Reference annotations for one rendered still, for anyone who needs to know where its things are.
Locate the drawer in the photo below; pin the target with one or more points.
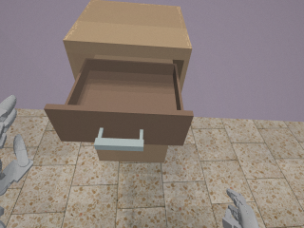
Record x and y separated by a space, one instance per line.
123 97

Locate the handle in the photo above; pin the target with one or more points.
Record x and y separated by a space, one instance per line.
118 144

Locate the robot left hand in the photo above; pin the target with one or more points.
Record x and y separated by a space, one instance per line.
17 169

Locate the cabinet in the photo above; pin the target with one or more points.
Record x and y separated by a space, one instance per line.
126 31

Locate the robot right hand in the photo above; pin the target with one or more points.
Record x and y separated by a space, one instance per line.
244 215

